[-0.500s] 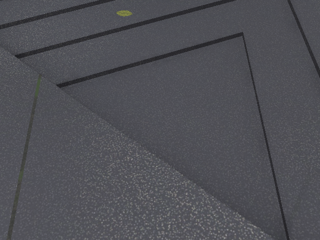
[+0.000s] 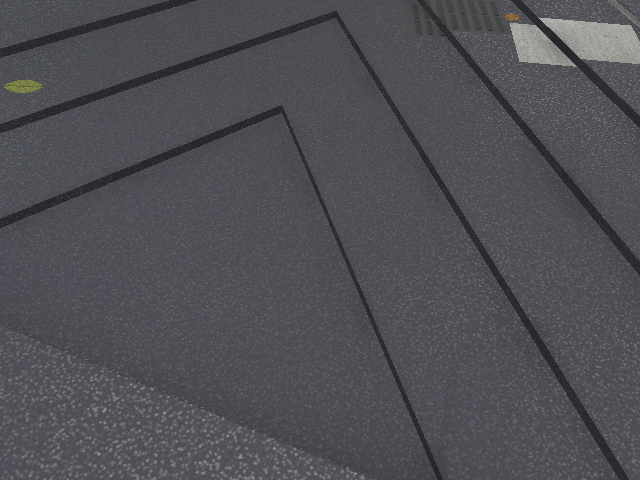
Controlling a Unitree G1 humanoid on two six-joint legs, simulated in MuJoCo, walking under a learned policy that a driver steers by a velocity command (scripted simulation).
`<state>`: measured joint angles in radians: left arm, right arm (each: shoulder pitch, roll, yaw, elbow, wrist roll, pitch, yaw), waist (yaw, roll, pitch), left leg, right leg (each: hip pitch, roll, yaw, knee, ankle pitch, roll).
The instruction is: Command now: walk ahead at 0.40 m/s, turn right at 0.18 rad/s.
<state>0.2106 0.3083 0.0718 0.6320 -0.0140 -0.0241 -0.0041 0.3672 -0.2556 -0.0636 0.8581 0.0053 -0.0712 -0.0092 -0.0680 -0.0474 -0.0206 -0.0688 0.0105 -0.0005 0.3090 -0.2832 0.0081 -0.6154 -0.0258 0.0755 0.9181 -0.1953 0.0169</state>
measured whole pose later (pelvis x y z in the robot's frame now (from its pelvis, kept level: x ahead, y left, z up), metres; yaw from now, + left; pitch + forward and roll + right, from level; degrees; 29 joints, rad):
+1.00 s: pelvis +0.32 +0.04 -0.01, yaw +30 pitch +2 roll -2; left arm 0.01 0.27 0.06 0.67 0.00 -0.10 -0.05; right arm 0.43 -0.28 -0.05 0.69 0.01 -0.01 -0.03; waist -0.07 -0.03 0.02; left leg -0.06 -0.04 -0.13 0.42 -0.39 0.05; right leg -0.57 0.03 0.01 0.72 -0.03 0.03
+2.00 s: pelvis +0.72 +0.29 -0.05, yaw +5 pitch +1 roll +1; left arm 0.15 0.31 0.10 0.67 -0.01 0.04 -0.07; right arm 0.41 -0.28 -0.07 0.76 -0.01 -0.09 -0.06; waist -0.08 -0.02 0.00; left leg -0.16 0.10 0.24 0.79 -0.64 -0.03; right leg -0.70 -0.04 0.15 0.84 0.25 -0.02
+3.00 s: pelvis +1.34 +0.29 -0.18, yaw +17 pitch +2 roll -1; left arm 0.00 0.28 0.05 0.75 0.00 -0.09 0.00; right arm 0.35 -0.27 -0.06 0.74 0.02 -0.05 -0.01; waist -0.07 -0.03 0.04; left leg -0.13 -0.11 -0.16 0.35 -0.24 0.09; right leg -0.63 -0.04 0.12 0.59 0.01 0.06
